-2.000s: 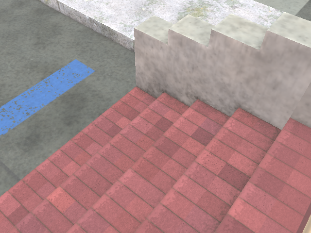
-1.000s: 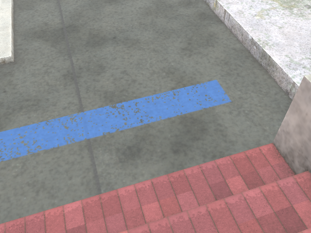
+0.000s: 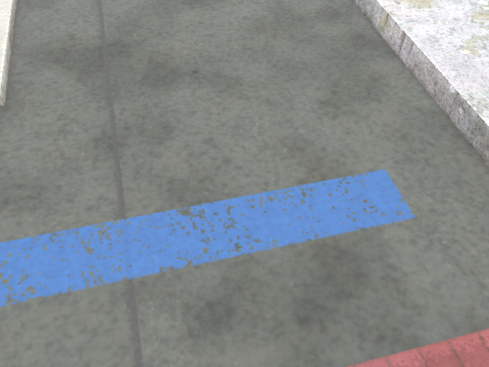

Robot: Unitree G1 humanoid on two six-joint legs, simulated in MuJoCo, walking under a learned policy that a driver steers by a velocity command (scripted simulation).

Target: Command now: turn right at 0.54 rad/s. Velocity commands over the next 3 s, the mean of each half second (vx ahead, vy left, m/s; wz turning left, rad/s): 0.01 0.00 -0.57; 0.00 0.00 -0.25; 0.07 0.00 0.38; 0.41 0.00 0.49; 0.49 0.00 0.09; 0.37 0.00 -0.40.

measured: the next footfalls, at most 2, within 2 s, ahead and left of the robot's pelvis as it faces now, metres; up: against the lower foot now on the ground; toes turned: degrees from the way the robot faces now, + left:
left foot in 0.08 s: +0.03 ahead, +0.13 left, +0.00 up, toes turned -5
right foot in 0.72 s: +0.03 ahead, -0.14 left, +0.00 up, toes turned -28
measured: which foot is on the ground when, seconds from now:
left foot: up 0.00-0.06, down 0.08-0.74, up 0.76-1.00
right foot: down 0.00-0.08, up 0.10-0.70, down 0.72-1.00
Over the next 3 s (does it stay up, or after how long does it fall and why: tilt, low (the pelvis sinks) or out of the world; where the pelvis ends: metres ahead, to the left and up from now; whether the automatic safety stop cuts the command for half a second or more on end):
stays up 0.81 0.04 -0.24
